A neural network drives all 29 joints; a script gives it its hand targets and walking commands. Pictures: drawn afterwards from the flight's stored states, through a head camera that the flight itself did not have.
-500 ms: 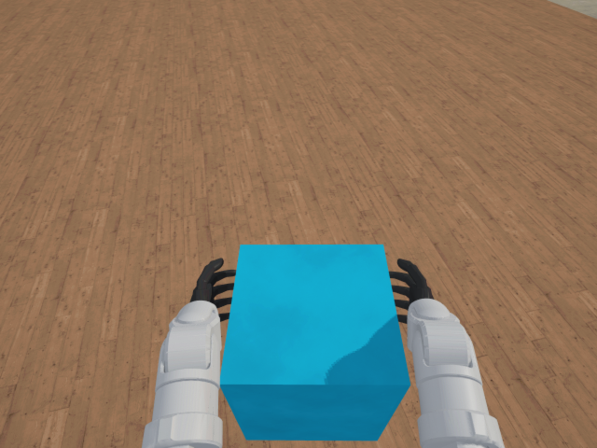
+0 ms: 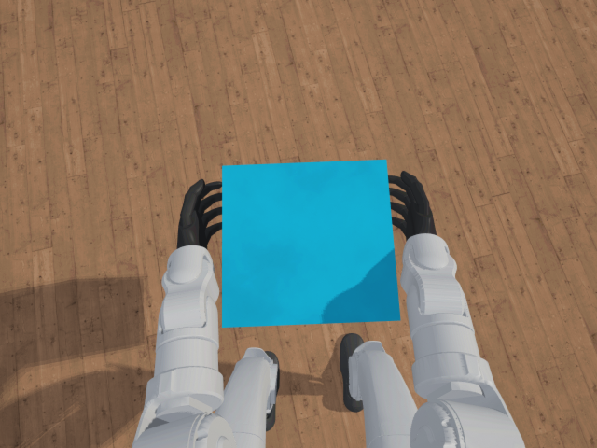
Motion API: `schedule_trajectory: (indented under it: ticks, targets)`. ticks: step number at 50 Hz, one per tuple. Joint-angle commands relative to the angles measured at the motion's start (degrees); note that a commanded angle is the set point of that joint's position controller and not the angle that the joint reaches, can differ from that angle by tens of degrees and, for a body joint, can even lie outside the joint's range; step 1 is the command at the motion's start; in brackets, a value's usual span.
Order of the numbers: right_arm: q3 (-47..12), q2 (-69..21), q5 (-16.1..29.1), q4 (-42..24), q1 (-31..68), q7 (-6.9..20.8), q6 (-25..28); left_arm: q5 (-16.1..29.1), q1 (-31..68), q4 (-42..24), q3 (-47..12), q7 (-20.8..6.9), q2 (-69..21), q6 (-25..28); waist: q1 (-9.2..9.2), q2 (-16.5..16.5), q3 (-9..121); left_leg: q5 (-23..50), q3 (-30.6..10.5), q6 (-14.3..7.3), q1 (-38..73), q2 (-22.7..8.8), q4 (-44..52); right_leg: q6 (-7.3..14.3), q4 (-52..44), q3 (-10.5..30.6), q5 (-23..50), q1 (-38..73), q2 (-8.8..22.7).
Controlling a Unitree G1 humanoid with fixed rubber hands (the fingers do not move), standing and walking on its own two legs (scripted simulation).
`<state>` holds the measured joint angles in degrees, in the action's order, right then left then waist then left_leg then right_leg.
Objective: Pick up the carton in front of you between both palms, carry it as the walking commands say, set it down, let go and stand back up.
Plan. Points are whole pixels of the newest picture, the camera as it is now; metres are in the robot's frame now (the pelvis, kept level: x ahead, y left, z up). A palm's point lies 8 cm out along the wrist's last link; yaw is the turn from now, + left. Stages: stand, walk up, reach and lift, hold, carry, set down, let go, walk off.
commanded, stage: set down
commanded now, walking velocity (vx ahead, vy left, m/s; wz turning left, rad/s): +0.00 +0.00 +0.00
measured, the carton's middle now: (306, 252) +0.37 +0.02 -0.17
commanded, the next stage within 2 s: none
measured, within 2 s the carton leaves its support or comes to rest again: rests again in 1.86 s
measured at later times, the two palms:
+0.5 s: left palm (204, 239) +0.39 +0.19 -0.21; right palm (376, 225) +0.43 -0.11 -0.22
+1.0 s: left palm (221, 242) +0.42 +0.20 -0.38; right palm (357, 230) +0.46 -0.10 -0.38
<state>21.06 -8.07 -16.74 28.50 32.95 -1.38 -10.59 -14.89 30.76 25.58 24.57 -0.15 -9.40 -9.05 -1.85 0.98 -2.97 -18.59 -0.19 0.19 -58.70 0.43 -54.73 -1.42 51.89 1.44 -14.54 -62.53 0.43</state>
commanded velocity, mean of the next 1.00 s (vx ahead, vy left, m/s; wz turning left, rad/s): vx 0.00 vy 0.00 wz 0.00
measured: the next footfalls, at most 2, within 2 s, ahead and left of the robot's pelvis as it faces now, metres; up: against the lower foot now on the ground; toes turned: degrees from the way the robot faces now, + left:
none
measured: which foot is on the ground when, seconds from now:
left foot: down 0.00-1.00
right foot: down 0.00-1.00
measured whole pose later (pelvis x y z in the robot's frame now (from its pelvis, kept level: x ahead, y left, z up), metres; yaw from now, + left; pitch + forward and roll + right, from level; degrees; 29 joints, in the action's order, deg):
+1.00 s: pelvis -0.05 +0.00 -0.26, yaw +3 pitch +49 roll +1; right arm 21.7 1.7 -11.6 41.7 63.2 -5.8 -15.9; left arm -9.0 60.3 38.6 27.8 2.4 1.6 -14.5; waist -2.5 0.9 4.8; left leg -33.5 -1.0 1.8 -125.6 3.8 -110.3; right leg -2.6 106.1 3.6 -24.9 -129.9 -1.7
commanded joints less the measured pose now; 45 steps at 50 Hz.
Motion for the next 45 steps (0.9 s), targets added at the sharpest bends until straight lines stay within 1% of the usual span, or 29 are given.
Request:
schedule_trajectory:
  ticks: [1,2,4,6,8,9,11,13,14,15,16,19,23,24,25,26,28,29,30,31,32,33,34,35,36,37,40,43,45]
  targets:
    - [-34.4,-50.2,7.2,-1.3,27.6,9.2,3.7,6.7,27.9,3.1,-37.3,-11.5,-46.2,1.8,0.6,-1.4,63.6,31.4,-1.2,1.9,14.1,7.5,-2.3,-0.2,6.9,1.2,28.2,25.7,-9.7]
    - [-34.7,-48.0,6.2,-1.8,29.0,8.9,2.9,5.7,26.9,4.8,-33.7,-12.1,-43.8,1.2,-1.98,0.5,61.7,24.4,-0.7,2.2,11.4,7.4,-3.0,0.2,7.3,1.3,21.8,22.0,-9.2]
    - [-34.0,-51.5,7.1,-0.8,27.0,10.2,0.8,6.6,27.0,4.2,-36.3,-12.8,-46.1,-0.4,-0.69,-0.2,58.7,20.2,-0.9,1.8,4.5,8.2,-3.1,-0.1,9.0,0.6,22.0,22.5,-9.4]
    - [-37.2,-51.4,9.9,-3.5,33.3,10.6,0.0,8.3,30.1,2.3,-35.7,-13.3,-45.9,-1.5,-5.79,1.1,62.3,18.4,0.4,1.9,0.1,9.5,-6.5,0.2,12.0,1.3,18.8,20.7,-9.1]
    - [-36.0,-51.5,6.0,0.2,31.7,10.2,-1.6,6.5,29.8,4.7,-32.2,-13.7,-46.0,-2.4,-3.13,5.1,59.5,11.7,0.2,1.3,-5.0,9.7,-8.4,-0.4,12.3,0.4,12.8,16.3,-9.5]
    - [-32.3,-49.1,6.7,1.4,33.2,10.2,-2.2,7.4,31.9,7.3,-31.5,-14.4,-47.1,-3.5,-1.69,1.8,57.1,8.7,-0.1,1.3,-8.3,8.8,-8.6,-0.5,13.9,-0.3,10.9,14.5,-9.1]
    - [-32.1,-50.3,6.3,5.0,37.3,10.0,-3.9,6.5,37.2,7.9,-28.6,-15.7,-45.1,-4.7,-4.77,4.3,54.7,2.7,1.5,1.3,-14.0,8.9,-12.0,-0.4,15.3,0.4,3.3,9.7,-9.2]
    - [-27.9,-51.3,4.1,7.5,35.1,10.2,-5.4,6.6,40.9,8.3,-28.6,-16.5,-45.9,-6.5,0.19,3.8,51.0,-1.1,1.1,0.8,-16.3,8.6,-11.9,0.5,15.5,-0.9,-0.4,6.0,-9.6]
    - [-28.5,-49.1,5.4,5.7,44.8,10.0,-5.3,3.7,41.0,9.6,-23.7,-16.5,-42.4,-6.9,-8.2,2.7,51.3,-3.0,2.3,0.6,-21.0,8.9,-14.2,-0.3,18.0,0.8,-5.5,3.4,-9.3]
    - [-25.6,-48.3,4.2,7.2,43.5,9.7,-5.3,6.1,44.4,10.6,-25.9,-16.5,-45.3,-7.5,0.33,1.0,52.5,-5.0,1.9,1.2,-22.6,8.3,-16.1,1.0,18.4,0.3,-6.6,4.4,-9.3]
    - [-26.1,-49.8,3.5,9.8,44.2,9.6,-5.9,3.3,44.9,12.9,-22.8,-16.2,-42.9,-7.7,-2.93,4.5,54.7,-5.2,1.9,0.0,-17.9,8.8,-15.3,-0.6,20.0,-2.4,-6.4,-1.5,-10.0]
    - [-25.0,-50.1,3.5,11.1,41.9,9.3,-6.4,4.7,43.6,15.7,-21.6,-16.4,-45.0,-8.3,-3.89,4.7,58.2,-1.7,3.2,1.1,-25.7,8.9,-19.8,0.3,22.1,-0.2,-1.6,1.1,-9.9]
    - [-23.7,-48.0,4.7,10.4,47.6,8.7,-6.0,4.7,47.6,15.6,-21.6,-16.0,-43.1,-8.8,-1.8,0.5,61.0,-1.4,2.9,1.7,-28.9,9.3,-23.1,0.0,27.0,-1.6,-1.7,-3.9,-10.1]
    - [-23.5,-48.0,4.6,11.6,51.9,8.8,-6.0,5.5,49.7,13.8,-21.3,-15.6,-43.0,-8.3,-3.84,2.6,62.5,-1.0,2.7,1.5,-28.1,9.9,-22.8,-0.2,28.1,-2.4,-2.2,-6.5,-10.3]
    - [-23.9,-50.0,6.4,11.4,46.9,8.7,-5.3,7.7,49.7,14.0,-23.8,-15.5,-46.2,-8.2,0.11,1.8,65.4,0.4,1.8,1.3,-27.5,9.3,-24.5,0.6,29.7,-3.2,0.6,-5.9,-10.4]
    - [-27.0,-49.1,9.1,10.0,54.1,8.7,-5.0,8.5,52.9,12.7,-24.8,-15.4,-43.8,-7.1,-4.59,1.4,66.1,1.7,3.7,2.0,-30.6,9.4,-28.1,0.4,30.3,-1.0,-0.6,-6.7,-9.9]
    - [-25.4,-48.9,7.2,12.1,50.1,8.2,-4.9,9.0,53.6,12.4,-26.5,-14.6,-45.1,-7.0,-0.79,1.0,67.9,1.2,2.4,2.0,-28.9,9.6,-28.8,-0.5,32.5,-2.1,1.3,-7.4,-10.2]
    - [-25.2,-49.8,7.9,11.5,50.9,8.1,-4.7,9.2,54.5,12.3,-25.8,-14.8,-43.6,-6.8,-1.4,0.0,67.7,0.3,3.3,2.4,-32.0,9.4,-29.4,0.3,32.7,-2.3,1.0,-9.7,-10.3]
    - [-24.8,-48.7,7.3,8.7,51.8,8.1,-4.6,9.2,55.3,11.9,-27.5,-14.6,-45.2,-7.0,1.81,0.1,70.1,-0.3,2.7,2.6,-32.2,9.9,-29.5,-0.2,33.6,-2.5,1.6,-7.4,-10.6]
    - [-26.0,-48.5,8.3,10.4,52.5,8.2,-5.2,8.9,54.7,11.8,-26.9,-14.4,-42.2,-7.2,-2.08,0.9,69.3,1.3,2.3,2.5,-31.7,9.7,-29.6,-0.4,36.0,-3.0,2.4,-10.9,-10.5]
    - [-29.0,-48.1,10.3,8.1,57.3,8.1,-4.4,10.7,55.3,11.0,-29.6,-14.0,-44.4,-7.0,-2.29,-2.2,71.8,2.8,2.7,3.1,-30.6,9.7,-31.0,-0.1,37.8,-3.1,2.7,-11.7,-10.1]
    - [-29.6,-48.1,10.8,7.2,59.4,8.3,-4.0,9.6,54.2,12.9,-25.6,-13.7,-45.0,-6.5,-5.33,1.2,72.0,2.3,3.8,2.3,-32.3,9.7,-32.0,-0.5,36.9,-2.6,0.0,-13.7,-10.3]
    - [-29.7,-49.6,11.4,7.7,58.3,8.3,-3.9,10.6,55.2,14.8,-26.9,-13.7,-46.4,-6.6,0.6,1.3,71.5,-1.3,3.0,2.1,-32.0,9.4,-32.1,0.3,37.3,-4.1,-2.3,-11.6,-10.9]
    - [-28.2,-48.3,11.0,11.1,59.0,8.5,-4.5,9.0,56.1,13.3,-26.0,-13.4,-41.6,-6.6,-5.35,2.3,68.5,-1.8,4.2,2.2,-37.8,10.0,-33.6,-0.5,38.4,-2.5,-2.4,-14.4,-10.1]
    - [-28.1,-47.0,10.1,11.2,57.4,8.1,-4.3,9.2,57.4,13.2,-26.8,-12.8,-42.0,-6.4,-4.77,1.7,67.9,-3.2,4.1,2.0,-38.2,10.1,-34.1,-0.2,39.6,-3.2,-2.6,-16.7,-10.3]
    - [-27.9,-48.8,10.9,10.1,58.8,8.0,-4.1,10.4,59.2,13.4,-26.6,-12.6,-41.9,-6.3,-0.72,4.5,69.8,-1.5,3.3,1.9,-36.4,9.6,-35.9,-0.8,40.0,-4.1,-2.6,-15.0,-10.5]
    - [-26.1,-43.8,9.6,11.6,62.1,8.5,-4.4,7.8,57.8,14.3,-25.2,-12.8,-41.3,-6.4,-5.1,1.9,66.5,-0.2,3.7,1.9,-37.4,9.6,-38.0,-0.7,43.2,-3.6,-2.0,-22.9,-10.1]
    - [-29.1,-45.2,12.4,8.8,62.7,8.2,-3.6,12.6,62.3,13.6,-28.6,-12.8,-41.6,-5.7,-1.44,5.5,71.9,2.4,3.4,2.2,-38.5,9.4,-40.2,-0.9,45.7,-5.0,2.2,-18.8,-9.6]
    - [-29.1,-42.4,12.2,10.6,64.2,7.9,-3.6,12.2,58.7,17.1,-26.1,-13.0,-42.4,-6.6,-3.53,3.3,67.8,1.6,5.5,2.6,-41.9,9.8,-41.7,-0.6,46.4,-4.7,0.2,-21.3,-9.5]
